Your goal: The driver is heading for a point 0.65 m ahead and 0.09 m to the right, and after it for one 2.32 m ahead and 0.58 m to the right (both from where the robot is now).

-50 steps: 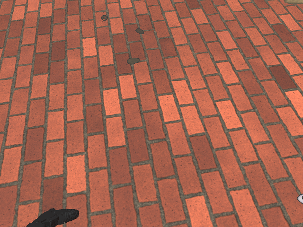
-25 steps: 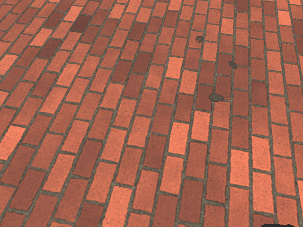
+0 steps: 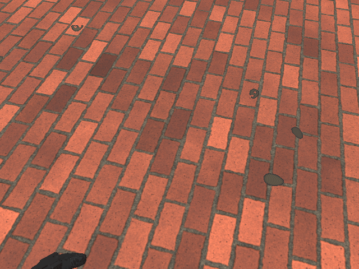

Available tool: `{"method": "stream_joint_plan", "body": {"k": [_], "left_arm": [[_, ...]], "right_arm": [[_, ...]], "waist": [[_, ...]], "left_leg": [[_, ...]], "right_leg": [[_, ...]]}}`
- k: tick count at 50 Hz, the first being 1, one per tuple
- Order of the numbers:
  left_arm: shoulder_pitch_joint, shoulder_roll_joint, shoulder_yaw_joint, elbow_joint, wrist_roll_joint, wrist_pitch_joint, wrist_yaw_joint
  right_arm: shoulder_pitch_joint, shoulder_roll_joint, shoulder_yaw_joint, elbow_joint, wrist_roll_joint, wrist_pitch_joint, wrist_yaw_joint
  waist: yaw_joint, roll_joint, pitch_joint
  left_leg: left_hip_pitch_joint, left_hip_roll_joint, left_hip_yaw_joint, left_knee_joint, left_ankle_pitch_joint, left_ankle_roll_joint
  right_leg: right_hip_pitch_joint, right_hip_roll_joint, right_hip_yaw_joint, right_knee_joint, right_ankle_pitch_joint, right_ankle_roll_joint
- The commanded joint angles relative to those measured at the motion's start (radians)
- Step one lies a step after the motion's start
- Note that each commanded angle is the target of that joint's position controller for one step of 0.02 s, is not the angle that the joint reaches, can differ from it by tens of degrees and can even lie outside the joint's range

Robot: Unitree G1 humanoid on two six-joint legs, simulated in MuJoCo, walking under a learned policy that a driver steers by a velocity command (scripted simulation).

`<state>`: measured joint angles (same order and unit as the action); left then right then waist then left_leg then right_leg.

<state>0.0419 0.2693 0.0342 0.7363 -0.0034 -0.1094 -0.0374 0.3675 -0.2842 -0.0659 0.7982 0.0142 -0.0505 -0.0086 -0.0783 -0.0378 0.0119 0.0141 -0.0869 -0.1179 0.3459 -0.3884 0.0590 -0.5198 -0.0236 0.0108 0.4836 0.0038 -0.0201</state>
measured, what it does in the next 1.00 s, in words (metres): walks ahead: right foot, then left foot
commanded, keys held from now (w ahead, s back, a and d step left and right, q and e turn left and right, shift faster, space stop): w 0.52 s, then w+e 0.48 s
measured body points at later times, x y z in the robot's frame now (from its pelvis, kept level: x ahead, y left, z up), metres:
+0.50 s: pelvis +0.27 +0.00 +0.01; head +0.30 +0.00 +0.45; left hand +0.26 +0.28 -0.12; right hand +0.51 -0.22 -0.07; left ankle +0.44 +0.13 -0.71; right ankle +0.15 -0.12 -0.73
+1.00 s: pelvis +0.54 +0.02 +0.00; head +0.56 +0.01 +0.45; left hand +0.76 +0.22 -0.10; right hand +0.51 -0.27 -0.12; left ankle +0.44 +0.13 -0.73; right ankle +0.69 -0.16 -0.69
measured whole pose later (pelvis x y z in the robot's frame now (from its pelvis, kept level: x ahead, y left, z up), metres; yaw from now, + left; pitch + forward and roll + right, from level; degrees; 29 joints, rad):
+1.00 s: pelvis +0.54 +0.02 +0.00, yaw -12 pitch +1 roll +2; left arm 0.12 0.26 0.05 0.75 -0.02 -0.03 -0.04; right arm 0.31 -0.27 -0.07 0.88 0.00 -0.08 -0.01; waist -0.07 -0.04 0.02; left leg 0.08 -0.03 0.24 0.21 -0.31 0.01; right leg -0.65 -0.10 0.00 0.67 0.02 -0.03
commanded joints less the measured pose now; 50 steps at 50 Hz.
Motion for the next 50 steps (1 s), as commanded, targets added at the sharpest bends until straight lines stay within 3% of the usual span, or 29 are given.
{"method": "stream_joint_plan", "body": {"k": [1,2,3,4,5,6,7,8,11,14,18,21,23,25,26,27,28,29,30,31,32,33,34,36,40,45,48,50], "left_arm": [[0.125,0.172,0.063,-0.029,0.003,-0.024,0.005],[0.300,0.226,0.076,-0.005,0.016,-0.023,0.011],[0.386,0.286,0.096,0.033,0.012,-0.013,0.005],[0.392,0.188,0.070,0.037,-0.015,-0.010,0.001],[0.318,0.148,0.056,0.024,-0.014,-0.005,0.005],[0.250,0.137,0.049,0.010,-0.002,0.003,0.009],[0.212,0.119,0.042,0.008,0.006,0.005,0.008],[0.196,0.105,0.035,0.007,0.016,0.001,0.008],[0.202,0.117,0.037,0.024,0.003,-0.006,0.009],[0.227,0.154,0.048,0.044,-0.002,-0.001,0.020],[0.282,0.169,0.050,0.072,-0.013,0.012,0.028],[0.339,0.176,0.051,0.103,-0.018,0.024,0.029],[0.352,0.183,0.054,0.117,-0.021,0.036,0.033],[0.344,0.197,0.060,0.124,-0.022,0.047,0.039],[0.325,0.207,0.062,0.122,-0.022,0.051,0.041],[0.320,0.194,0.056,0.121,-0.021,0.056,0.042],[0.313,0.152,0.037,0.100,-0.006,0.054,0.043],[0.430,0.034,0.000,0.076,0.000,0.035,0.038],[0.409,0.095,0.012,0.097,-0.020,0.018,0.033],[0.324,0.172,0.037,0.071,-0.046,0.010,0.030],[0.265,0.167,0.037,0.057,-0.046,0.010,0.031],[0.238,0.153,0.040,0.052,-0.033,0.017,0.034],[0.257,0.142,0.046,0.060,-0.026,0.033,0.038],[0.299,0.096,0.041,0.073,-0.027,0.060,0.039],[0.230,0.079,0.045,0.040,-0.020,0.076,0.040],[0.074,0.044,0.030,-0.015,-0.015,0.064,0.009],[-0.014,0.039,0.025,-0.065,-0.016,0.064,-0.008],[-0.043,0.046,0.027,-0.095,-0.017,0.065,-0.020]], "right_arm": [[-0.013,-0.148,-0.033,-0.042,-0.004,0.004,-0.007],[-0.019,-0.109,-0.014,-0.067,-0.019,0.004,-0.007],[0.131,-0.021,0.010,-0.065,-0.001,-0.014,-0.001],[0.085,-0.099,0.001,-0.056,0.009,-0.025,0.002],[-0.022,-0.149,-0.014,-0.082,0.024,-0.032,0.005],[-0.088,-0.141,-0.010,-0.099,0.017,-0.037,0.004],[-0.119,-0.130,-0.013,-0.107,0.000,-0.039,0.005],[-0.102,-0.120,-0.016,-0.104,-0.005,-0.035,0.006],[-0.073,-0.072,-0.006,-0.094,-0.006,-0.019,0.005],[-0.169,-0.053,0.004,-0.124,-0.013,-0.019,0.004],[-0.297,-0.032,0.015,-0.150,-0.007,-0.031,0.017],[-0.379,-0.037,0.015,-0.176,0.002,-0.038,0.031],[-0.408,-0.049,0.012,-0.193,0.004,-0.043,0.042],[-0.382,-0.071,0.004,-0.192,0.003,-0.047,0.048],[-0.323,-0.091,-0.006,-0.177,0.000,-0.048,0.047],[-0.197,-0.128,-0.027,-0.140,-0.005,-0.049,0.041],[-0.020,-0.187,-0.049,-0.103,-0.017,-0.048,0.030],[0.071,-0.288,-0.073,-0.087,-0.030,-0.040,0.023],[0.090,-0.198,-0.051,-0.082,-0.017,-0.035,0.024],[0.023,-0.153,-0.033,-0.084,-0.013,-0.036,0.021],[-0.043,-0.123,-0.024,-0.090,-0.015,-0.037,0.019],[-0.100,-0.092,-0.014,-0.086,-0.018,-0.041,0.023],[-0.138,-0.067,-0.007,-0.085,-0.025,-0.051,0.025],[-0.167,-0.069,-0.013,-0.070,-0.028,-0.067,0.028],[-0.152,-0.098,-0.025,-0.030,-0.034,-0.077,0.015],[-0.113,-0.134,-0.033,0.003,-0.024,-0.062,-0.003],[-0.058,-0.152,-0.041,0.032,-0.012,-0.040,-0.006],[-0.044,-0.163,-0.046,0.043,-0.003,-0.021,-0.007]], "waist": [[0.126,0.130,-0.109],[0.195,0.048,-0.261],[0.142,-0.246,-0.382],[0.179,-0.179,-0.342],[0.181,-0.095,-0.182],[0.155,-0.013,-0.101],[0.132,0.006,-0.036],[0.101,-0.018,-0.031],[0.075,-0.046,-0.027],[0.094,-0.022,-0.001],[0.141,-0.022,0.020],[0.168,-0.024,0.041],[0.162,-0.031,0.050],[0.132,-0.043,0.032],[0.091,-0.050,-0.004],[0.026,-0.032,-0.082],[-0.049,0.019,-0.221],[-0.018,0.264,-0.369],[-0.046,0.274,-0.415],[-0.042,0.201,-0.237],[-0.013,0.149,-0.150],[0.016,0.123,-0.075],[0.051,0.137,-0.044],[0.085,0.145,-0.023],[0.087,0.096,0.016],[0.029,0.072,0.057],[-0.003,0.063,0.086],[-0.001,0.072,0.088]], "left_leg": [[-0.017,0.228,-0.092,0.215,0.826,0.092],[-0.188,0.164,-0.048,0.489,0.630,0.057],[-0.584,-0.007,0.019,0.846,-0.021,-0.024],[-0.726,0.021,-0.068,0.950,-0.179,-0.020],[-0.788,0.074,-0.050,0.971,-0.098,-0.014],[-0.765,0.125,-0.004,0.930,-0.014,-0.014],[-0.744,0.155,0.012,0.865,0.038,-0.021],[-0.686,0.184,0.012,0.821,0.074,-0.023],[-0.643,0.205,0.043,0.719,0.101,-0.049],[-0.682,0.216,0.062,0.546,0.237,-0.073],[-0.620,0.180,0.097,0.305,0.444,-0.074],[-0.619,0.160,0.101,0.224,0.466,-0.062],[-0.631,0.153,0.095,0.184,0.412,-0.040],[-0.578,0.138,0.103,0.156,0.341,-0.013],[-0.483,0.113,0.126,0.136,0.320,0.005],[-0.286,0.091,0.144,0.109,0.334,0.033],[0.012,0.204,0.035,0.158,0.365,0.086],[0.397,0.467,-0.397,0.114,0.233,0.235],[0.393,0.507,-0.589,-0.004,0.094,0.261],[0.259,0.474,-0.438,-0.030,0.066,0.209],[0.122,0.431,-0.307,-0.056,0.103,0.174],[-0.001,0.391,-0.217,-0.099,0.159,0.156],[-0.084,0.360,-0.140,-0.141,0.201,0.137],[-0.174,0.351,-0.051,-0.195,0.291,0.145],[-0.161,0.338,0.101,-0.226,0.431,0.138],[-0.106,0.322,0.239,-0.239,0.460,0.104],[0.016,0.358,0.268,-0.203,0.510,0.099],[0.089,0.378,0.287,-0.150,0.617,0.087]], "right_leg": [[0.262,0.016,-0.024,-0.031,-0.019,-0.077],[0.553,-0.142,0.152,0.006,0.007,-0.148],[0.906,-0.353,0.600,-0.068,-0.200,-0.309],[0.901,-0.357,0.729,-0.171,-0.412,-0.290],[0.773,-0.326,0.587,-0.194,-0.431,-0.243],[0.634,-0.285,0.474,-0.215,-0.343,-0.217],[0.523,-0.252,0.403,-0.243,-0.237,-0.216],[0.460,-0.223,0.349,-0.264,-0.158,-0.208],[0.387,-0.195,0.243,-0.316,-0.023,-0.223],[0.382,-0.184,0.167,-0.351,0.047,-0.222],[0.389,-0.145,0.077,-0.353,0.053,-0.182],[0.456,-0.179,0.086,-0.329,0.040,-0.177],[0.523,-0.213,0.100,-0.295,0.069,-0.165],[0.571,-0.233,0.104,-0.240,0.163,-0.147],[0.574,-0.221,0.088,-0.168,0.302,-0.133],[0.530,-0.175,0.061,-0.016,0.408,-0.110],[0.361,-0.123,0.031,0.234,0.263,-0.076],[-0.049,0.043,-0.024,0.625,-0.262,-0.002],[-0.177,0.052,0.110,0.777,-0.580,-0.002],[-0.251,0.000,0.122,0.823,-0.523,-0.012],[-0.236,-0.050,0.095,0.787,-0.433,-0.014],[-0.206,-0.077,0.087,0.729,-0.372,-0.008],[-0.149,-0.103,0.096,0.690,-0.319,-0.005],[-0.084,-0.115,0.095,0.666,-0.275,0.012],[-0.170,-0.111,0.117,0.540,-0.106,0.029],[-0.146,-0.091,0.026,0.265,0.087,0.015],[-0.197,-0.082,-0.008,0.182,0.043,-0.008],[-0.206,-0.065,-0.040,0.152,-0.036,-0.031]]}}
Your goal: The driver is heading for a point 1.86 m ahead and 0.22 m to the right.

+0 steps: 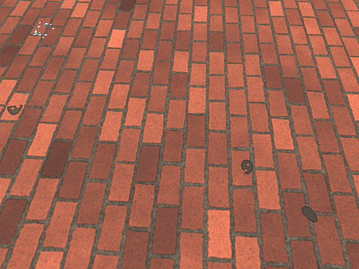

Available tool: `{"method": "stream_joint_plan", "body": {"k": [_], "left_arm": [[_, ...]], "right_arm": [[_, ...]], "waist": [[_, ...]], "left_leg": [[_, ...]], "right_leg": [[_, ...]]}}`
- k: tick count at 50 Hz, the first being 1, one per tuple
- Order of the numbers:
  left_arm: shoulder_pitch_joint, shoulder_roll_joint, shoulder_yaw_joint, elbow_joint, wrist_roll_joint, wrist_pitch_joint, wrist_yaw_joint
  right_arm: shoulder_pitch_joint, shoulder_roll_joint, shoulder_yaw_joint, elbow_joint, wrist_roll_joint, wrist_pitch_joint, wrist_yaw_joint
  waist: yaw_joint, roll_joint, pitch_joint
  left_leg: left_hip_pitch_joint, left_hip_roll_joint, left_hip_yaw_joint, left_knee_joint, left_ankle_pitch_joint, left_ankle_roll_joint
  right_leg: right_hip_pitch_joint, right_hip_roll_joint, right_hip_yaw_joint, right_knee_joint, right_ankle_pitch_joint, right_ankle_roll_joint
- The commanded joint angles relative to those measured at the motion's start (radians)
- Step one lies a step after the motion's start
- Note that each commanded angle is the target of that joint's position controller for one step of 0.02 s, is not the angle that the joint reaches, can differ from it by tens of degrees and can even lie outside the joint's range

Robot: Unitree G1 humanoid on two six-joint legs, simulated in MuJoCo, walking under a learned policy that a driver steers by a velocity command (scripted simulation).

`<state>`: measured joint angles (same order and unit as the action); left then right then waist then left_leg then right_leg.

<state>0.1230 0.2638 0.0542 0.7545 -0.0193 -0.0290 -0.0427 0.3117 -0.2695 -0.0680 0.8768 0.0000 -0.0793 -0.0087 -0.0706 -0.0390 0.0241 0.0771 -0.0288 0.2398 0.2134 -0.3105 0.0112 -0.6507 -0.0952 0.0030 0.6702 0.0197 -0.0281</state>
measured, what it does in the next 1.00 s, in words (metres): walks ahead, turning right: right foot, then left foot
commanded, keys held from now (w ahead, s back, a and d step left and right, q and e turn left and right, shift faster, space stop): w+e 0.28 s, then w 0.72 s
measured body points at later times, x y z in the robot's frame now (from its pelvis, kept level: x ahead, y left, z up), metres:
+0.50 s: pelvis +0.29 -0.04 +0.01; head +0.31 -0.05 +0.45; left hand +0.41 +0.23 -0.10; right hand +0.44 -0.32 -0.09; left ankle +0.50 +0.08 -0.70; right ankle +0.19 -0.11 -0.74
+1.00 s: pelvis +0.56 -0.06 +0.01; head +0.59 -0.06 +0.46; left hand +0.83 +0.11 -0.08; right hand +0.49 -0.33 -0.12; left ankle +0.51 +0.05 -0.74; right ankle +0.69 -0.27 -0.69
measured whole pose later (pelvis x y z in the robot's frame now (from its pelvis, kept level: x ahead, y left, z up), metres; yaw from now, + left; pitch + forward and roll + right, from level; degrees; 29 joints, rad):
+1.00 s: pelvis +0.56 -0.06 +0.01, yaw -16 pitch +2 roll +1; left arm 0.09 0.26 0.05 0.69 -0.01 -0.07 -0.02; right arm 0.37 -0.27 -0.04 0.88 0.01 -0.08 0.01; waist -0.09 -0.04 0.02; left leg -0.01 -0.06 0.02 0.22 -0.24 0.05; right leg -0.64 -0.09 0.04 0.61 0.04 0.01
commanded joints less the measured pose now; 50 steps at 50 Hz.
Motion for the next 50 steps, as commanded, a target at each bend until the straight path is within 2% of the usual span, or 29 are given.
{"method": "stream_joint_plan", "body": {"k": [1,3,4,5,6,7,8,9,10,11,12,15,20,22,25,27,28,29,30,31,32,33,34,35,36,37,40,46,50], "left_arm": [[-0.117,0.061,0.012,-0.124,-0.001,-0.014,-0.020],[-0.038,0.099,0.034,-0.124,-0.002,-0.008,-0.023],[0.076,0.138,0.056,-0.101,-0.006,-0.006,-0.019],[0.242,0.198,0.091,-0.059,-0.006,-0.002,-0.003],[0.324,0.316,0.121,-0.041,-0.007,0.006,0.019],[0.303,0.320,0.109,-0.074,-0.006,-0.010,0.015],[0.297,0.235,0.084,-0.073,0.003,-0.020,0.010],[0.251,0.201,0.073,-0.072,0.002,-0.029,0.010],[0.180,0.170,0.063,-0.082,-0.001,-0.032,0.011],[0.125,0.138,0.052,-0.099,0.006,-0.033,0.016],[0.101,0.131,0.048,-0.115,0.015,-0.033,0.020],[0.110,0.163,0.056,-0.114,0.011,-0.039,0.035],[0.191,0.166,0.054,-0.072,0.005,-0.037,0.052],[0.225,0.174,0.054,-0.051,0.003,-0.037,0.049],[0.252,0.174,0.055,-0.027,0.000,-0.033,0.050],[0.246,0.181,0.058,-0.018,0.003,-0.026,0.053],[0.229,0.179,0.058,-0.020,0.004,-0.021,0.054],[0.225,0.157,0.048,-0.024,0.008,-0.018,0.053],[0.231,0.116,0.029,-0.045,0.022,-0.016,0.055],[0.378,0.038,0.008,-0.051,0.002,-0.032,0.053],[0.342,0.111,0.016,-0.038,-0.007,-0.042,0.052],[0.233,0.165,0.031,-0.061,-0.018,-0.047,0.049],[0.165,0.158,0.027,-0.078,-0.009,-0.050,0.051],[0.128,0.147,0.029,-0.090,0.007,-0.053,0.050],[0.137,0.137,0.032,-0.089,0.011,-0.052,0.048],[0.157,0.122,0.031,-0.082,0.009,-0.047,0.046],[0.138,0.086,0.022,-0.088,0.014,-0.036,0.048],[-0.043,0.050,0.006,-0.128,0.011,-0.048,0.036],[-0.152,0.051,0.003,-0.162,0.001,-0.058,0.016]], "right_arm": [[0.002,-0.189,-0.046,-0.036,0.014,0.015,-0.009],[-0.018,-0.218,-0.055,-0.044,0.020,0.031,-0.019],[-0.032,-0.226,-0.056,-0.048,0.021,0.039,-0.022],[-0.046,-0.217,-0.049,-0.056,0.022,0.038,-0.026],[0.023,-0.110,-0.016,-0.099,-0.015,0.020,-0.018],[0.021,-0.068,0.010,-0.127,-0.009,-0.023,-0.001],[-0.110,-0.150,-0.012,-0.152,0.034,-0.053,0.015],[-0.152,-0.147,-0.009,-0.170,0.045,-0.069,0.018],[-0.148,-0.141,-0.011,-0.158,0.023,-0.072,0.011],[-0.134,-0.154,-0.020,-0.148,0.003,-0.063,0.006],[-0.116,-0.154,-0.024,-0.146,-0.003,-0.050,0.008],[-0.117,-0.113,-0.016,-0.155,-0.014,-0.022,0.005],[-0.288,-0.062,0.012,-0.190,-0.005,-0.027,0.021],[-0.331,-0.078,0.011,-0.204,0.007,-0.032,0.029],[-0.354,-0.111,0.001,-0.220,0.007,-0.042,0.040],[-0.315,-0.128,-0.005,-0.216,0.006,-0.047,0.043],[-0.255,-0.140,-0.014,-0.200,0.005,-0.050,0.042],[-0.141,-0.172,-0.031,-0.167,-0.001,-0.052,0.037],[0.018,-0.224,-0.044,-0.146,-0.014,-0.054,0.033],[0.112,-0.301,-0.067,-0.106,-0.014,-0.042,0.039],[0.121,-0.203,-0.041,-0.102,0.015,-0.041,0.047],[0.054,-0.156,-0.026,-0.114,0.016,-0.037,0.043],[-0.010,-0.143,-0.018,-0.129,0.003,-0.030,0.040],[-0.045,-0.125,-0.011,-0.129,-0.006,-0.027,0.039],[-0.062,-0.110,-0.004,-0.129,-0.014,-0.030,0.037],[-0.067,-0.102,-0.001,-0.126,-0.013,-0.031,0.037],[-0.045,-0.131,-0.007,-0.105,0.002,-0.036,0.031],[0.019,-0.165,-0.013,-0.063,0.014,-0.018,0.015],[0.087,-0.173,-0.014,-0.024,0.019,-0.001,0.013]], "waist": [[0.008,0.087,0.061],[0.068,0.131,-0.013],[0.136,0.132,-0.076],[0.225,0.098,-0.160],[0.188,-0.127,-0.258],[0.152,-0.164,-0.399],[0.206,-0.060,-0.323],[0.179,-0.029,-0.202],[0.127,0.041,-0.123],[0.089,0.028,-0.084],[0.064,0.009,-0.074],[0.047,0.008,-0.057],[0.130,-0.037,-0.026],[0.151,-0.046,-0.010],[0.150,-0.051,0.010],[0.123,-0.073,0.011],[0.085,-0.076,-0.012],[0.031,-0.052,-0.090],[-0.030,0.037,-0.242],[0.019,0.347,-0.357],[-0.015,0.287,-0.325],[-0.024,0.189,-0.181],[-0.004,0.110,-0.114],[0.014,0.088,-0.051],[0.042,0.118,-0.046],[0.055,0.136,-0.047],[0.063,0.126,-0.034],[0.007,0.105,0.005],[-0.029,0.104,0.037]], "left_leg": [[0.045,0.323,-0.055,0.029,0.674,0.124],[0.062,0.318,-0.030,0.193,1.014,0.101],[0.030,0.299,-0.014,0.355,1.088,0.083],[-0.112,0.257,0.003,0.591,0.967,0.044],[-0.527,0.143,-0.007,0.962,0.294,-0.017],[-0.782,-0.027,-0.237,1.183,-0.298,-0.038],[-0.894,0.035,-0.339,1.209,-0.233,-0.012],[-0.910,0.079,-0.328,1.138,-0.142,0.009],[-0.853,0.119,-0.322,1.040,-0.080,0.007],[-0.778,0.145,-0.322,0.966,-0.038,-0.003],[-0.718,0.154,-0.324,0.936,-0.012,-0.015],[-0.681,0.144,-0.292,0.800,0.065,-0.064],[-0.598,0.094,-0.261,0.426,0.415,-0.076],[-0.592,0.085,-0.269,0.368,0.451,-0.064],[-0.627,0.082,-0.288,0.302,0.371,-0.023],[-0.595,0.075,-0.279,0.285,0.286,0.010],[-0.515,0.055,-0.254,0.257,0.263,0.031],[-0.351,0.049,-0.244,0.248,0.280,0.063],[-0.087,0.194,-0.405,0.276,0.290,0.127],[0.248,0.393,-0.861,0.180,0.056,0.289],[0.256,0.405,-1.011,0.078,-0.179,0.280],[0.141,0.377,-0.870,0.065,-0.192,0.235],[0.020,0.337,-0.753,0.056,-0.093,0.210],[-0.084,0.305,-0.681,0.030,0.011,0.213],[-0.143,0.277,-0.625,0.013,0.101,0.207],[-0.170,0.255,-0.582,-0.005,0.159,0.207],[-0.202,0.250,-0.493,-0.048,0.291,0.228],[-0.187,0.204,-0.349,-0.078,0.360,0.189],[-0.113,0.240,-0.348,-0.047,0.361,0.183]], "right_leg": [[-0.038,0.029,-0.057,-0.045,-0.099,-0.040],[0.108,0.101,-0.118,-0.035,-0.204,-0.080],[0.260,0.142,-0.133,-0.061,-0.212,-0.110],[0.531,0.159,-0.092,-0.138,-0.146,-0.153],[0.915,-0.086,0.324,-0.139,-0.157,-0.285],[1.080,-0.252,0.828,-0.321,-0.303,-0.434],[1.041,-0.227,0.727,-0.374,-0.305,-0.368],[0.905,-0.190,0.582,-0.376,-0.250,-0.326],[0.748,-0.143,0.471,-0.384,-0.156,-0.289],[0.628,-0.110,0.396,-0.403,-0.063,-0.273],[0.552,-0.091,0.371,-0.426,-0.017,-0.271],[0.443,-0.061,0.280,-0.457,0.102,-0.274],[0.404,0.000,0.170,-0.459,-0.008,-0.197],[0.439,-0.033,0.203,-0.452,-0.073,-0.193],[0.552,-0.093,0.261,-0.393,-0.074,-0.180],[0.604,-0.120,0.285,-0.349,0.007,-0.162],[0.612,-0.103,0.272,-0.286,0.123,-0.146],[0.596,-0.046,0.230,-0.141,0.240,-0.121],[0.464,0.023,0.171,0.133,0.091,-0.083],[0.081,0.184,0.086,0.490,-0.423,-0.002],[-0.065,0.160,0.176,0.607,-0.588,-0.004],[-0.124,0.110,0.167,0.635,-0.508,-0.012],[-0.102,0.061,0.121,0.602,-0.428,-0.014],[-0.088,0.032,0.106,0.539,-0.373,-0.011],[-0.033,0.002,0.106,0.492,-0.334,-0.009],[0.002,-0.005,0.097,0.460,-0.319,-0.003],[-0.011,-0.019,0.067,0.349,-0.275,0.023],[0.011,0.000,0.026,0.005,0.021,0.043],[0.021,0.028,0.010,-0.107,0.047,0.029]]}}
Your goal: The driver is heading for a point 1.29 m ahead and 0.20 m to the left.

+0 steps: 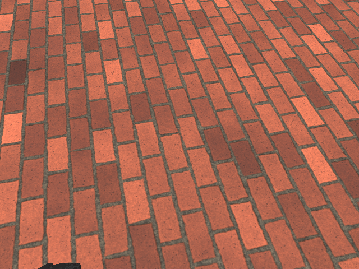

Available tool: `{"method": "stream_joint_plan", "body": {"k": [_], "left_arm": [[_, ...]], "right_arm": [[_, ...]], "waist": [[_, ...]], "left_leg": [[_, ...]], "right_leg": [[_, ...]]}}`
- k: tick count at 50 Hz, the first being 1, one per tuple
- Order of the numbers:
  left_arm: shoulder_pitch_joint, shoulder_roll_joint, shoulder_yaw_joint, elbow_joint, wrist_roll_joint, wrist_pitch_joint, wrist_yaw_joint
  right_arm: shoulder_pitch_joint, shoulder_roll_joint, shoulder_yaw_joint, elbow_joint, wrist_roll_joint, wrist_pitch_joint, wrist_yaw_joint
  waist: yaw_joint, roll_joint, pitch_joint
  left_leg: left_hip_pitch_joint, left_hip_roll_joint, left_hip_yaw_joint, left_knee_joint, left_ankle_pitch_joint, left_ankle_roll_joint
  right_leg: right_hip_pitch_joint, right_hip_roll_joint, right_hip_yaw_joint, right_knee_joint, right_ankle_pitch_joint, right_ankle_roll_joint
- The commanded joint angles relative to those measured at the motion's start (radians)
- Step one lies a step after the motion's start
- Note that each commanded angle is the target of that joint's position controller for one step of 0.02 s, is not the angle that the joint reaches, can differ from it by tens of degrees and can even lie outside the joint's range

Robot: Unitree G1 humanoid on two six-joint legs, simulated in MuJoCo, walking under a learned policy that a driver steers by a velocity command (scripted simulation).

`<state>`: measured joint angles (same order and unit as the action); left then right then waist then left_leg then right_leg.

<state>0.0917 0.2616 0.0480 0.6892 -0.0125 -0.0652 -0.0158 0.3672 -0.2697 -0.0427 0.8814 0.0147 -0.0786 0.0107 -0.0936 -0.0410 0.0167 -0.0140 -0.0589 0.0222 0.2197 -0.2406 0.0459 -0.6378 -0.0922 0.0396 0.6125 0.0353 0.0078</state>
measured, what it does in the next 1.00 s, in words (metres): walks ahead: right foot, then left foot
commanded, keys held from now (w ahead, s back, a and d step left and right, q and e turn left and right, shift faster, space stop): w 0.74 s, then no key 0.26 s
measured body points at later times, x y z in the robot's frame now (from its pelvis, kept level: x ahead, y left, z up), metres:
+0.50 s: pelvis +0.27 -0.05 +0.00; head +0.30 -0.05 +0.45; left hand +0.29 +0.24 -0.12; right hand +0.46 -0.29 -0.10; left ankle +0.45 +0.13 -0.69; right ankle +0.22 -0.14 -0.75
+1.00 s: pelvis +0.52 +0.02 +0.00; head +0.55 +0.03 +0.45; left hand +0.67 +0.28 -0.12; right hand +0.57 -0.25 -0.13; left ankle +0.50 +0.10 -0.75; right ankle +0.65 -0.14 -0.70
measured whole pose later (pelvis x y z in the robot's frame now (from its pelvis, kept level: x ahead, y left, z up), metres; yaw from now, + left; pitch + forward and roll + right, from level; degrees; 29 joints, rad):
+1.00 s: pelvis +0.52 +0.02 +0.00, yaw +1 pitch +1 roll +1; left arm 0.13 0.27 0.05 0.82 0.00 -0.04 0.01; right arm 0.26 -0.25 -0.04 0.91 -0.01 -0.06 0.01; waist -0.05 -0.05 0.04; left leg -0.14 -0.06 0.05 0.28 -0.17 0.06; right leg -0.58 -0.09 0.04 0.69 -0.07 0.02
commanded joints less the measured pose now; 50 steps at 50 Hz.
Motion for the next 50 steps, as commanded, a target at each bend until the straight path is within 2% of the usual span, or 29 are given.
{"method": "stream_joint_plan", "body": {"k": [1,4,5,6,7,8,9,10,11,12,13,16,19,23,28,31,32,33,34,35,36,37,38,39,40,41,44,47,50], "left_arm": [[-0.138,0.057,0.010,-0.106,-0.007,-0.025,-0.016],[-0.107,0.088,0.020,-0.107,-0.004,-0.031,-0.027],[-0.031,0.110,0.033,-0.087,0.000,-0.032,-0.025],[0.114,0.153,0.056,-0.041,0.004,-0.031,-0.017],[0.300,0.219,0.076,-0.004,0.015,-0.027,-0.006],[0.349,0.298,0.090,0.017,0.016,-0.022,-0.007],[0.361,0.197,0.066,0.016,0.003,-0.017,-0.007],[0.286,0.166,0.051,0.011,0.003,-0.018,-0.004],[0.222,0.150,0.044,0.004,0.007,-0.017,-0.003],[0.173,0.116,0.034,0.004,0.014,-0.018,-0.009],[0.147,0.115,0.032,0.003,0.023,-0.023,-0.009],[0.140,0.119,0.036,0.026,0.011,-0.041,-0.011],[0.176,0.149,0.044,0.057,0.010,-0.041,0.000],[0.228,0.171,0.046,0.094,0.002,-0.032,0.011],[0.302,0.186,0.051,0.153,-0.009,-0.010,0.017],[0.285,0.204,0.057,0.167,-0.010,0.007,0.024],[0.266,0.203,0.056,0.166,-0.010,0.013,0.026],[0.270,0.173,0.043,0.160,-0.001,0.016,0.029],[0.348,0.087,0.012,0.127,0.013,0.004,0.025],[0.378,0.047,-0.002,0.142,0.008,-0.017,0.021],[0.306,0.154,0.025,0.130,-0.017,-0.035,0.013],[0.224,0.166,0.027,0.106,-0.032,-0.044,0.010],[0.182,0.156,0.027,0.099,-0.021,-0.043,0.016],[0.182,0.149,0.034,0.104,-0.002,-0.033,0.022],[0.209,0.134,0.034,0.116,0.006,-0.022,0.024],[0.250,0.105,0.030,0.126,0.007,-0.009,0.027],[0.214,0.070,0.020,0.118,0.015,0.014,0.036],[0.130,0.055,0.010,0.107,0.018,0.015,0.031],[0.063,0.073,0.014,0.098,0.014,0.019,0.025]], "right_arm": [[0.040,-0.176,-0.040,-0.021,0.006,0.005,-0.008],[0.028,-0.199,-0.049,-0.010,0.008,0.020,-0.016],[0.007,-0.208,-0.051,-0.012,0.010,0.024,-0.018],[-0.003,-0.194,-0.045,-0.017,0.008,0.028,-0.020],[-0.009,-0.150,-0.025,-0.043,-0.014,0.025,-0.022],[0.120,-0.027,0.013,-0.059,-0.016,0.003,-0.013],[0.070,-0.122,-0.007,-0.041,0.003,-0.017,-0.005],[-0.027,-0.173,-0.023,-0.075,0.025,-0.030,0.001],[-0.087,-0.163,-0.020,-0.088,0.022,-0.035,-0.001],[-0.125,-0.150,-0.024,-0.090,0.002,-0.030,-0.005],[-0.088,-0.139,-0.026,-0.089,0.001,-0.021,-0.004],[-0.069,-0.095,-0.019,-0.076,-0.004,0.008,-0.008],[-0.175,-0.081,-0.014,-0.110,-0.015,0.013,-0.009],[-0.309,-0.060,-0.004,-0.141,-0.010,0.001,0.004],[-0.423,-0.077,-0.004,-0.190,0.001,-0.010,0.027],[-0.365,-0.110,-0.017,-0.183,-0.001,-0.017,0.035],[-0.267,-0.135,-0.033,-0.154,-0.004,-0.018,0.031],[-0.106,-0.187,-0.058,-0.107,-0.008,-0.017,0.022],[0.033,-0.288,-0.082,-0.086,-0.028,-0.014,0.014],[0.073,-0.261,-0.077,-0.067,-0.007,-0.005,0.018],[0.025,-0.195,-0.054,-0.077,0.001,-0.005,0.018],[-0.040,-0.165,-0.045,-0.091,-0.005,-0.004,0.015],[-0.115,-0.143,-0.036,-0.101,-0.016,-0.005,0.016],[-0.160,-0.115,-0.028,-0.108,-0.027,-0.010,0.017],[-0.174,-0.104,-0.025,-0.106,-0.035,-0.015,0.021],[-0.183,-0.108,-0.026,-0.097,-0.033,-0.019,0.021],[-0.193,-0.125,-0.029,-0.071,-0.029,-0.021,0.008],[-0.178,-0.143,-0.032,-0.046,-0.028,-0.006,-0.006],[-0.142,-0.149,-0.030,-0.008,-0.022,0.008,-0.010]], "waist": [[-0.005,0.108,0.051],[0.040,0.128,0.027],[0.090,0.135,-0.021],[0.160,0.117,-0.115],[0.230,0.032,-0.266],[0.165,-0.238,-0.390],[0.207,-0.169,-0.387],[0.199,-0.114,-0.224],[0.172,-0.038,-0.142],[0.145,0.015,-0.064],[0.102,-0.049,-0.067],[0.069,-0.033,-0.044],[0.091,-0.008,-0.001],[0.138,-0.008,0.026],[0.166,-0.016,0.052],[0.118,-0.040,0.013],[0.061,-0.037,-0.044],[-0.003,-0.010,-0.155],[-0.007,0.167,-0.325],[-0.007,0.331,-0.410],[-0.020,0.233,-0.291],[-0.002,0.180,-0.178],[0.030,0.117,-0.086],[0.066,0.112,-0.050],[0.092,0.128,-0.046],[0.120,0.133,-0.068],[0.135,0.121,-0.064],[0.105,0.120,-0.085],[0.076,0.123,-0.086]], "left_leg": [[0.011,0.285,-0.136,-0.038,0.309,0.144],[0.081,0.313,-0.138,0.049,0.480,0.118],[0.077,0.296,-0.115,0.136,0.640,0.103],[0.026,0.248,-0.076,0.301,0.725,0.078],[-0.173,0.196,-0.039,0.588,0.496,0.042],[-0.578,0.011,-0.026,0.941,-0.193,-0.022],[-0.703,0.040,-0.147,1.065,-0.338,-0.016],[-0.768,0.090,-0.132,1.083,-0.262,-0.006],[-0.743,0.136,-0.103,1.039,-0.171,-0.008],[-0.709,0.163,-0.090,0.974,-0.112,-0.011],[-0.645,0.187,-0.101,0.943,-0.071,-0.020],[-0.592,0.203,-0.088,0.856,-0.032,-0.047],[-0.653,0.208,-0.082,0.689,0.119,-0.068],[-0.602,0.169,-0.048,0.446,0.316,-0.064],[-0.615,0.142,-0.051,0.318,0.280,-0.031],[-0.507,0.108,-0.022,0.275,0.174,0.009],[-0.363,0.077,0.010,0.249,0.172,0.032],[-0.118,0.098,-0.010,0.269,0.199,0.067],[0.280,0.345,-0.362,0.284,0.167,0.195],[0.420,0.454,-0.722,0.126,-0.012,0.293],[0.341,0.426,-0.663,0.088,-0.123,0.248],[0.211,0.390,-0.528,0.072,-0.101,0.210],[0.059,0.354,-0.420,0.046,0.082,0.193],[-0.047,0.326,-0.339,0.031,0.281,0.183],[-0.116,0.304,-0.269,0.035,0.504,0.179],[-0.146,0.301,-0.222,0.031,0.613,0.190],[-0.197,0.271,-0.106,0.019,0.790,0.186],[-0.194,0.232,-0.038,0.017,0.762,0.157],[-0.140,0.245,-0.049,0.031,0.675,0.151]], "right_leg": [[0.000,0.030,-0.026,-0.069,0.006,-0.016],[0.077,0.056,-0.038,-0.116,-0.096,-0.058],[0.196,0.085,-0.066,-0.140,-0.102,-0.080],[0.411,0.098,-0.080,-0.154,-0.072,-0.112],[0.725,-0.062,0.091,-0.104,-0.028,-0.176],[1.057,-0.290,0.558,-0.189,-0.214,-0.340],[1.048,-0.291,0.670,-0.276,-0.357,-0.335],[0.918,-0.256,0.523,-0.301,-0.338,-0.291],[0.778,-0.213,0.410,-0.325,-0.250,-0.266],[0.653,-0.162,0.320,-0.364,-0.154,-0.240],[0.582,-0.157,0.283,-0.389,-0.093,-0.248],[0.478,-0.132,0.192,-0.457,-0.035,-0.262],[0.473,-0.121,0.125,-0.491,-0.002,-0.258],[0.483,-0.085,0.042,-0.499,-0.021,-0.216],[0.629,-0.148,0.055,-0.439,-0.012,-0.198],[0.695,-0.165,0.056,-0.339,0.171,-0.168],[0.682,-0.131,0.025,-0.223,0.320,-0.147],[0.592,-0.076,-0.018,-0.023,0.321,-0.116],[0.251,0.036,-0.077,0.355,0.004,-0.051],[0.003,0.155,0.000,0.590,-0.596,-0.019],[-0.108,0.093,0.081,0.687,-0.594,-0.036],[-0.135,0.043,0.055,0.674,-0.510,-0.050],[-0.098,0.007,0.026,0.611,-0.433,-0.041],[-0.033,-0.020,0.027,0.558,-0.392,-0.032],[0.048,-0.025,0.027,0.536,-0.388,-0.020],[0.095,-0.023,0.022,0.501,-0.384,-0.004],[0.124,-0.012,0.001,0.337,-0.285,0.025],[0.199,0.008,-0.019,0.123,-0.097,0.021],[0.232,0.029,-0.012,0.012,-0.028,0.014]]}}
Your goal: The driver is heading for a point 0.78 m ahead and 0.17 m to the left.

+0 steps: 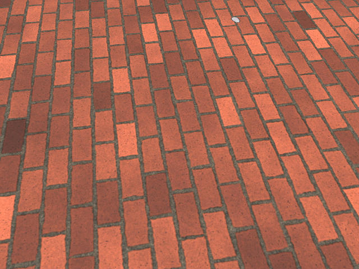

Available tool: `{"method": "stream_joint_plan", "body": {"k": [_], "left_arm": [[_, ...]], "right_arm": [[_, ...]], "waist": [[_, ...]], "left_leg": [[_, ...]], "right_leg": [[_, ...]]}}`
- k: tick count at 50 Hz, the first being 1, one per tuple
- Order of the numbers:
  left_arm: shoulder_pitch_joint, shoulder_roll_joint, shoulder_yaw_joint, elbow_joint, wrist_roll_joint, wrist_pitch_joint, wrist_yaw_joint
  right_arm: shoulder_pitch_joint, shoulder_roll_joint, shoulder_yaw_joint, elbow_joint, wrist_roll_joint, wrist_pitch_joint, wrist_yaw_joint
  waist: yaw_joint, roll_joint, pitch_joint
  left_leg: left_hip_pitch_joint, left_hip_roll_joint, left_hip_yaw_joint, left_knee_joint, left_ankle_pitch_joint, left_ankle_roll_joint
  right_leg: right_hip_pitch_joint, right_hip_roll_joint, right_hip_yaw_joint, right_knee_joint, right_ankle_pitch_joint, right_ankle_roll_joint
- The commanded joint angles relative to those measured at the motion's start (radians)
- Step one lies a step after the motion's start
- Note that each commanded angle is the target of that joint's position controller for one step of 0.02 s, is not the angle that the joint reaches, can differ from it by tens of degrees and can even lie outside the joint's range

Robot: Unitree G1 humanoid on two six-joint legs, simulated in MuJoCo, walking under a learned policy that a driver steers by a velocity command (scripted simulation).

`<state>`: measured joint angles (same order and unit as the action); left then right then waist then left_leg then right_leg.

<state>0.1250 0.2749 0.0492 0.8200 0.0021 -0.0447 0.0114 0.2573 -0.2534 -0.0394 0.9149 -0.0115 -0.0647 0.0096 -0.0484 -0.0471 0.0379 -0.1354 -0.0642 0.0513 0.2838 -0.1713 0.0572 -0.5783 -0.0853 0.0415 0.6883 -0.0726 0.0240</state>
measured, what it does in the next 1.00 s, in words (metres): steps on the spot, turning left: right foot, then left foot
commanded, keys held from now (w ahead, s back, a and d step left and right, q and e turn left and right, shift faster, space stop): no key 0.10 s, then q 0.54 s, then no key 0.36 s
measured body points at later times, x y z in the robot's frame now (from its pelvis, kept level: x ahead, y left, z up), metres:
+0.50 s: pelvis +0.05 +0.01 -0.02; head +0.07 +0.04 +0.43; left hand +0.16 +0.31 -0.15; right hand +0.18 -0.28 -0.13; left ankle +0.04 +0.10 -0.75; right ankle +0.14 -0.14 -0.74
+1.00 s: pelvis +0.07 +0.02 -0.01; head +0.09 +0.02 +0.44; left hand +0.08 +0.32 -0.13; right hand +0.28 -0.19 -0.13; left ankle +0.04 +0.11 -0.75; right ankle +0.11 -0.11 -0.75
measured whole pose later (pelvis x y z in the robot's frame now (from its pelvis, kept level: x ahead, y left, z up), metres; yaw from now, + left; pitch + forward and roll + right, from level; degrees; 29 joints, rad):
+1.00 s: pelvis +0.07 +0.02 -0.01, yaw +20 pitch +0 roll +0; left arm 0.10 0.28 0.08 0.96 0.00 -0.02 0.02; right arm 0.12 -0.26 -0.04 0.85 -0.01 0.01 -0.02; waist 0.00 0.00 0.04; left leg -0.23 -0.09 -0.10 0.48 -0.24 0.05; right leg -0.21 -0.02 0.03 0.44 -0.23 0.03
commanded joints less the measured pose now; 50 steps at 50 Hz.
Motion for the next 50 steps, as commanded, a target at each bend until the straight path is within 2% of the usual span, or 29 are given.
{"method": "stream_joint_plan", "body": {"k": [1,3,5,6,7,8,9,10,13,15,17,19,22,23,24,25,26,27,28,29,30,35,38,43,45,47,48,49,50], "left_arm": [[0.013,0.067,0.014,-0.037,0.001,-0.002,-0.003],[0.003,0.081,0.020,-0.039,0.007,-0.005,-0.007],[0.058,0.110,0.032,-0.013,0.019,-0.010,-0.004],[0.067,0.172,0.044,-0.014,0.028,-0.010,0.005],[0.056,0.156,0.039,-0.006,0.027,0.001,0.013],[0.043,0.087,0.027,-0.009,0.013,0.014,0.013],[0.028,0.092,0.028,-0.011,0.007,0.023,0.013],[0.021,0.119,0.035,-0.010,0.008,0.031,0.017],[-0.004,0.165,0.052,-0.015,0.013,0.037,0.038],[-0.001,0.177,0.059,-0.015,0.018,0.033,0.052],[-0.085,0.160,0.057,-0.021,0.008,0.031,0.058],[-0.155,0.155,0.058,-0.022,0.003,0.037,0.055],[-0.163,0.156,0.059,-0.002,-0.012,0.053,0.047],[-0.154,0.146,0.058,0.008,-0.024,0.059,0.045],[-0.102,0.113,0.054,0.034,-0.027,0.069,0.040],[-0.066,0.060,0.041,0.020,0.006,0.077,0.033],[-0.200,0.083,0.050,-0.039,0.010,0.069,0.041],[-0.223,0.113,0.059,-0.046,-0.003,0.067,0.048],[-0.189,0.134,0.070,-0.028,-0.007,0.065,0.053],[-0.156,0.143,0.077,0.002,0.001,0.064,0.061],[-0.139,0.144,0.080,0.013,0.007,0.062,0.064],[-0.116,0.102,0.071,0.030,-0.009,0.044,0.052],[-0.128,0.092,0.062,0.034,-0.012,0.042,0.042],[-0.108,0.109,0.055,0.052,-0.019,0.034,0.027],[-0.084,0.109,0.051,0.065,-0.019,0.028,0.020],[-0.030,0.096,0.045,0.091,-0.010,0.018,0.010],[-0.010,0.121,0.046,0.100,0.003,0.014,0.007],[0.010,0.181,0.054,0.103,0.015,0.014,0.008],[-0.032,0.201,0.055,0.109,0.009,0.018,0.006]], "right_arm": [[-0.031,-0.165,-0.033,-0.031,0.007,0.000,-0.010],[-0.042,-0.165,-0.032,-0.017,0.014,0.011,-0.012],[-0.024,-0.134,-0.022,-0.001,0.020,0.018,-0.015],[0.037,-0.106,-0.013,0.002,-0.003,0.010,-0.014],[0.149,-0.050,0.003,0.030,-0.007,0.007,-0.013],[0.089,-0.066,0.005,0.022,0.002,0.018,-0.019],[0.022,-0.108,-0.005,-0.006,0.014,0.034,-0.025],[-0.017,-0.122,-0.012,-0.023,0.021,0.053,-0.034],[-0.026,-0.142,-0.029,-0.043,0.020,0.101,-0.042],[-0.040,-0.158,-0.047,-0.053,0.027,0.117,-0.039],[-0.022,-0.124,-0.051,-0.051,0.033,0.131,-0.038],[-0.009,-0.104,-0.051,-0.050,0.027,0.135,-0.034],[0.040,-0.112,-0.062,-0.045,0.021,0.134,-0.014],[0.067,-0.119,-0.069,-0.037,0.017,0.134,-0.007],[0.074,-0.142,-0.078,-0.043,0.010,0.132,-0.006],[0.060,-0.266,-0.101,-0.084,0.010,0.130,-0.027],[0.046,-0.318,-0.098,-0.117,-0.034,0.105,-0.019],[-0.001,-0.297,-0.097,-0.126,-0.042,0.077,-0.019],[-0.054,-0.275,-0.094,-0.134,-0.017,0.060,-0.026],[-0.094,-0.238,-0.085,-0.146,0.003,0.056,-0.033],[-0.107,-0.214,-0.076,-0.152,0.015,0.054,-0.038],[-0.030,-0.171,-0.060,-0.139,0.015,0.053,-0.054],[-0.035,-0.174,-0.059,-0.130,0.011,0.059,-0.055],[-0.083,-0.181,-0.054,-0.122,0.002,0.069,-0.040],[-0.103,-0.171,-0.047,-0.116,0.005,0.073,-0.037],[-0.124,-0.154,-0.037,-0.105,0.017,0.077,-0.037],[-0.101,-0.146,-0.033,-0.099,0.015,0.073,-0.037],[-0.067,-0.129,-0.028,-0.099,-0.003,0.066,-0.034],[-0.033,-0.113,-0.029,-0.093,-0.003,0.061,-0.030]], "waist": [[0.027,0.130,-0.100],[0.036,0.128,-0.091],[0.066,0.082,-0.106],[0.028,0.001,-0.153],[-0.023,-0.111,-0.224],[0.018,-0.110,-0.231],[0.034,-0.099,-0.198],[0.040,-0.103,-0.192],[0.042,-0.151,-0.179],[0.067,-0.126,-0.161],[0.027,-0.079,-0.126],[0.005,-0.092,-0.115],[-0.021,-0.083,-0.140],[-0.030,-0.057,-0.133],[-0.023,0.049,-0.090],[0.021,0.371,-0.040],[-0.022,0.346,-0.045],[-0.002,0.244,-0.031],[0.032,0.204,-0.016],[0.045,0.169,-0.025],[0.050,0.173,-0.035],[0.034,0.158,-0.105],[0.020,0.178,-0.093],[0.009,0.187,-0.063],[0.021,0.179,-0.066],[0.066,0.150,-0.071],[0.064,0.117,-0.091],[0.034,0.016,-0.129],[-0.016,-0.095,-0.129]], "left_leg": [[-0.003,0.260,-0.091,-0.020,0.578,0.138],[0.019,0.271,-0.117,0.033,0.521,0.126],[0.002,0.211,-0.113,0.130,0.387,0.062],[-0.071,0.145,-0.095,0.202,0.225,0.016],[-0.186,0.094,-0.076,0.242,-0.057,-0.034],[-0.204,0.085,-0.072,0.265,-0.202,-0.055],[-0.245,0.078,-0.070,0.291,-0.225,-0.057],[-0.263,0.073,-0.067,0.326,-0.224,-0.057],[-0.251,0.072,-0.054,0.493,-0.289,-0.058],[-0.320,0.092,-0.068,0.748,-0.438,-0.069],[-0.300,0.131,-0.080,0.729,-0.391,-0.073],[-0.192,0.131,-0.047,0.609,-0.299,-0.069],[-0.070,0.092,0.026,0.389,-0.120,-0.045],[-0.025,0.069,0.035,0.291,-0.068,-0.018],[0.018,0.094,-0.056,0.170,-0.007,0.029],[0.058,0.360,-0.458,0.029,0.195,0.152],[-0.075,0.446,-0.622,-0.044,0.158,0.289],[-0.094,0.399,-0.563,-0.062,0.024,0.257],[-0.086,0.344,-0.485,-0.050,-0.036,0.188],[-0.064,0.312,-0.441,-0.031,-0.045,0.139],[-0.055,0.293,-0.411,-0.019,0.015,0.124],[0.100,0.272,-0.364,0.019,0.221,0.141],[0.096,0.262,-0.358,0.016,0.187,0.145],[0.008,0.258,-0.371,0.027,0.207,0.168],[0.007,0.252,-0.380,0.053,0.266,0.162],[-0.011,0.218,-0.359,0.095,0.313,0.118],[-0.040,0.192,-0.348,0.109,0.282,0.079],[-0.090,0.130,-0.286,0.178,0.178,0.037],[-0.118,0.047,-0.208,0.180,0.005,0.001]], "right_leg": [[0.176,0.024,-0.010,-0.089,0.065,-0.009],[0.201,0.034,-0.010,-0.150,0.028,-0.031],[0.348,0.029,-0.002,-0.301,0.245,-0.068],[0.493,-0.070,0.081,-0.252,0.586,-0.104],[0.642,-0.165,0.161,-0.199,0.664,-0.204],[0.624,-0.185,0.192,-0.214,0.556,-0.237],[0.593,-0.182,0.199,-0.238,0.435,-0.234],[0.575,-0.190,0.214,-0.256,0.356,-0.230],[0.470,-0.259,0.240,-0.335,0.232,-0.248],[0.435,-0.317,0.245,-0.393,0.194,-0.295],[0.355,-0.273,0.136,-0.420,0.063,-0.254],[0.276,-0.217,0.025,-0.423,0.039,-0.213],[0.286,-0.201,-0.058,-0.352,0.023,-0.180],[0.268,-0.181,-0.089,-0.290,-0.063,-0.141],[0.185,-0.126,-0.148,-0.150,-0.211,-0.068],[-0.049,0.021,-0.239,0.163,-0.515,0.046],[-0.090,0.099,-0.049,0.339,-0.609,0.038],[-0.096,0.078,0.007,0.405,-0.522,0.016],[-0.100,0.060,0.024,0.404,-0.417,0.002],[-0.097,0.049,0.029,0.402,-0.358,0.002],[-0.082,0.051,0.031,0.406,-0.313,0.009],[-0.055,0.065,0.037,0.304,-0.229,0.039],[0.019,0.054,0.031,0.159,-0.225,0.056],[0.189,0.055,0.003,0.002,-0.273,0.051],[0.247,0.060,-0.006,-0.086,-0.259,0.039],[0.365,0.065,-0.021,-0.318,-0.061,0.014],[0.454,0.029,0.017,-0.362,0.078,-0.008],[0.544,-0.069,0.097,-0.322,0.292,-0.049],[0.524,-0.105,0.125,-0.286,0.323,-0.122]]}}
